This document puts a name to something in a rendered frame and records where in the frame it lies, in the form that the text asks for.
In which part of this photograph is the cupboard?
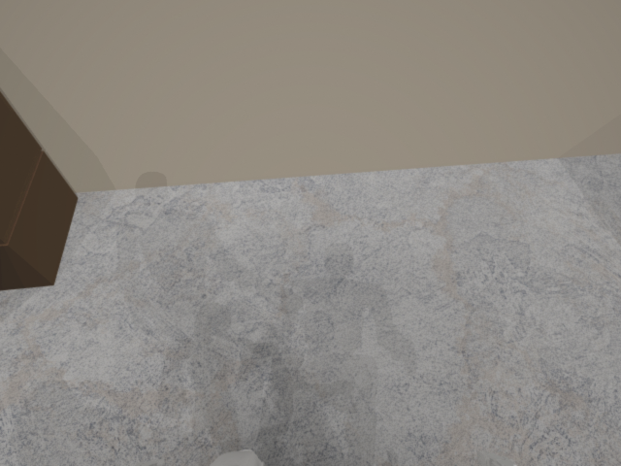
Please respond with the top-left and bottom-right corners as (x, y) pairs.
(0, 92), (78, 290)

